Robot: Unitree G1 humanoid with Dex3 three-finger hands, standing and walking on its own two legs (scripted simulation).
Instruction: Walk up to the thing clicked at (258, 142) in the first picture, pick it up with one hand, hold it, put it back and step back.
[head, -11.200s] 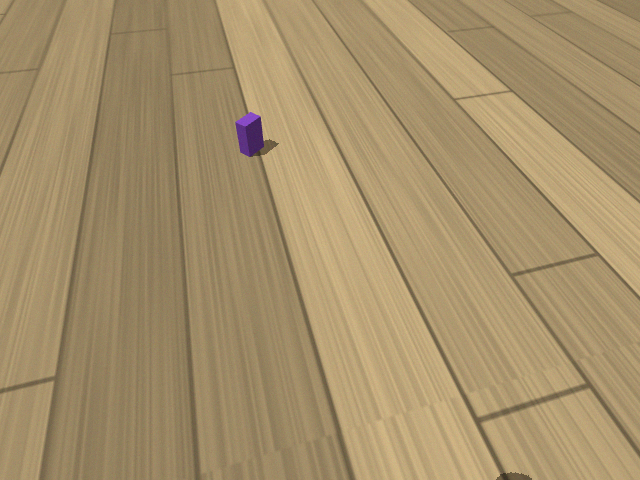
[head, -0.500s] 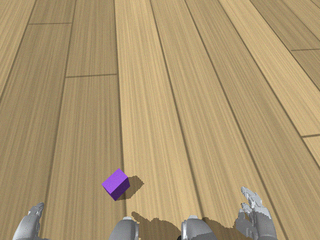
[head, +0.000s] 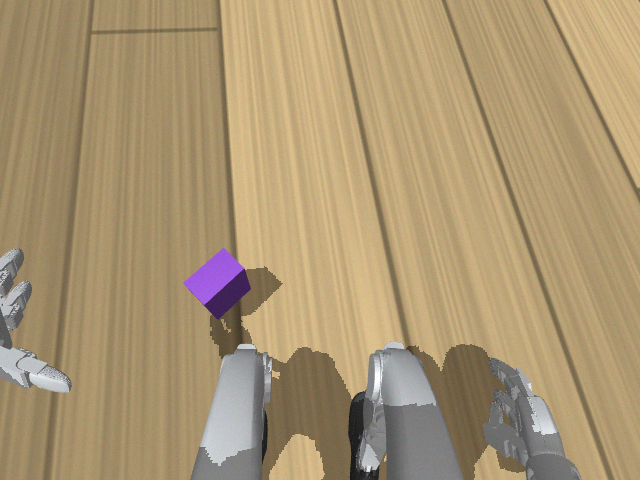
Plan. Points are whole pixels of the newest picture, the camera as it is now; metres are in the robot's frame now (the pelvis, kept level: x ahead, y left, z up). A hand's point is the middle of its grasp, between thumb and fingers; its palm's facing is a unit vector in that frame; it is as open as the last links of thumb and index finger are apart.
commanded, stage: go down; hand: left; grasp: from the side
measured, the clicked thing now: (220, 286) +0.44 +0.21 -0.47
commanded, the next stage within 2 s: approach in 1.48 s
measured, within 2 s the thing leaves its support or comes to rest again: neither
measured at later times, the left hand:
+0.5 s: hand (42, 299) +0.32 +0.39 -0.13, palm faces +0.19 -0.97 -0.17, open 17.3 cm
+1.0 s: hand (47, 290) +0.34 +0.40 -0.15, palm faces +0.20 -0.97 -0.13, open 17.5 cm
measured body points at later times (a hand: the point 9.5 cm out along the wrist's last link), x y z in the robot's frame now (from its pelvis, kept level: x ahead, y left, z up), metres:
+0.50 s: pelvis -0.02 +0.00 -0.09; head +0.17 +0.05 +0.31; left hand +0.31 +0.44 -0.11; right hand +0.14 -0.27 -0.19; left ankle +0.05 +0.12 -0.53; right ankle +0.08 -0.14 -0.53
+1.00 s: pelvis -0.04 +0.00 -0.15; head +0.17 +0.06 +0.25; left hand +0.32 +0.45 -0.14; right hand +0.12 -0.28 -0.25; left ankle +0.05 +0.12 -0.53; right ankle +0.08 -0.14 -0.53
